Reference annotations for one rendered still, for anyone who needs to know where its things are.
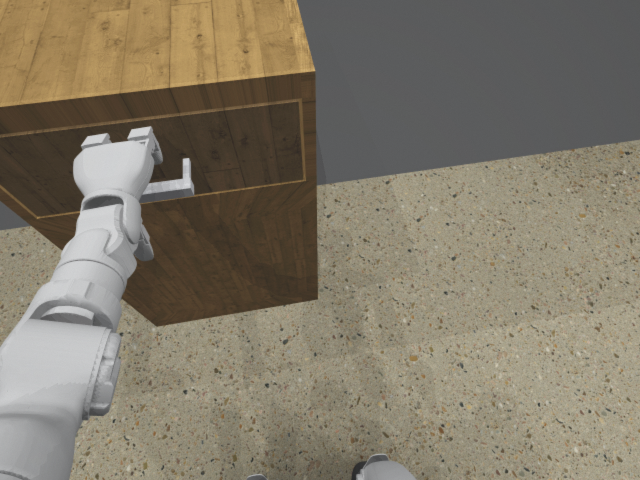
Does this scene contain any handle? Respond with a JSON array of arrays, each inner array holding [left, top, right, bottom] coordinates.
[[139, 158, 194, 203]]

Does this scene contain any left robot forearm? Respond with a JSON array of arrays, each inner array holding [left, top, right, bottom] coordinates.
[[0, 189, 141, 372]]

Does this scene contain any robot left hand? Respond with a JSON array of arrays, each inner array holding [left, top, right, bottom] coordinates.
[[73, 126, 163, 261]]

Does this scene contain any left robot upper arm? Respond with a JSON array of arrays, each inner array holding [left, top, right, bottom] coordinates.
[[0, 319, 122, 480]]

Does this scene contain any right robot shin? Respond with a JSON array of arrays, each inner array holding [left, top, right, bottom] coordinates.
[[363, 454, 389, 469]]

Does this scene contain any drawer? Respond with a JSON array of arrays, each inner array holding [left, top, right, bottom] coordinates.
[[0, 99, 303, 217]]

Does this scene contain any cabinet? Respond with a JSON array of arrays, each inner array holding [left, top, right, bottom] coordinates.
[[0, 0, 318, 327]]

